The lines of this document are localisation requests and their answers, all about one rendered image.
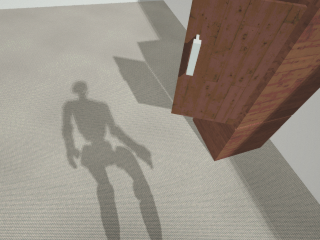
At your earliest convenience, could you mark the handle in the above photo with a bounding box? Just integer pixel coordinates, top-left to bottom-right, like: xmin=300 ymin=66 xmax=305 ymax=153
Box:
xmin=186 ymin=34 xmax=202 ymax=76

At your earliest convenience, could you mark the cupboard door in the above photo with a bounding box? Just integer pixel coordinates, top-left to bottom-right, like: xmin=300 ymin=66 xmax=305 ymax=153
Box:
xmin=171 ymin=0 xmax=308 ymax=125

